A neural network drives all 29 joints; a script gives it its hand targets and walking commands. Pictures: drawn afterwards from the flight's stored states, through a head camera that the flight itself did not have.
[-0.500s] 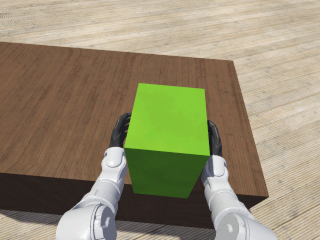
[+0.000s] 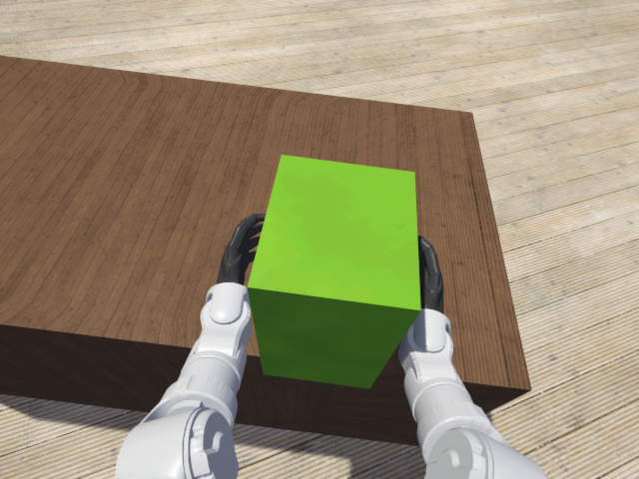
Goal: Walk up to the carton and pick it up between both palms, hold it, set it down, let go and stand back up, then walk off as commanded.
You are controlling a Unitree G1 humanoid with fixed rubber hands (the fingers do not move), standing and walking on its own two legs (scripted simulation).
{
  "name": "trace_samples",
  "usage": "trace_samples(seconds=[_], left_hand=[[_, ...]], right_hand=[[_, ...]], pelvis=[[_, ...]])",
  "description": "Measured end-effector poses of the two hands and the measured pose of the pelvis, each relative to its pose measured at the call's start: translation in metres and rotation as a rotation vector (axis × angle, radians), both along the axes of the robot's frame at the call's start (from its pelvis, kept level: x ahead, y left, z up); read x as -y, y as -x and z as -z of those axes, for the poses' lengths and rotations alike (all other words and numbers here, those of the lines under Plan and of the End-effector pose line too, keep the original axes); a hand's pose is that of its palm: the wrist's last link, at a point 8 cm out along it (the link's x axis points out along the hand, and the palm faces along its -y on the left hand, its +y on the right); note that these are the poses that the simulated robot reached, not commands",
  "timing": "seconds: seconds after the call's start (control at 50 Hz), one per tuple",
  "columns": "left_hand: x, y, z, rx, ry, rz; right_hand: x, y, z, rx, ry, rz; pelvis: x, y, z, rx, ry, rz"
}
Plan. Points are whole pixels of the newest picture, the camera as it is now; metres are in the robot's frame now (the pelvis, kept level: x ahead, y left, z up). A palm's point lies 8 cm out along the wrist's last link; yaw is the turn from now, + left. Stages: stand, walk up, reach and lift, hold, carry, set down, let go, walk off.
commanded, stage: reach and lift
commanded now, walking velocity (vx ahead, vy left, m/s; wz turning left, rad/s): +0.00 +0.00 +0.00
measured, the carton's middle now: (330, 284) +0.38 +0.01 +0.00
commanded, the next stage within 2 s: none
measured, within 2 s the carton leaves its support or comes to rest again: leaves its support in 0.74 s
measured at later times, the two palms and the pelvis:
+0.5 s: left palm (236, 272) +0.38 +0.14 +0.01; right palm (426, 300) +0.36 -0.11 +0.01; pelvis +0.00 +0.01 +0.00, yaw +0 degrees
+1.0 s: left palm (243, 271) +0.37 +0.13 +0.03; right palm (439, 299) +0.35 -0.13 +0.03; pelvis -0.01 -0.01 +0.00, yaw -1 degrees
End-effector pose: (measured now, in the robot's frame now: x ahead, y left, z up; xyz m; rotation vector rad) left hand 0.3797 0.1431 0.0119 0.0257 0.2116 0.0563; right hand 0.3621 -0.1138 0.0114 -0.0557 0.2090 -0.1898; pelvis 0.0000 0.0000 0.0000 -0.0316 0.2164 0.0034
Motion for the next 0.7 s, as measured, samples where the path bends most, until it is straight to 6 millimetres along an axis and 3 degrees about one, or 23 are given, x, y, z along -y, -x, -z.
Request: trace_samples(seconds=[0.7], left_hand=[[0.0040,0.0050,-0.0044,0.048,-0.019,0.003]], right_hand=[[0.0026,0.0059,-0.0033,0.071,-0.001,-0.012]], pelvis=[[-0.0013,0.0041,-0.0001,-0.036,0.004,0.009]])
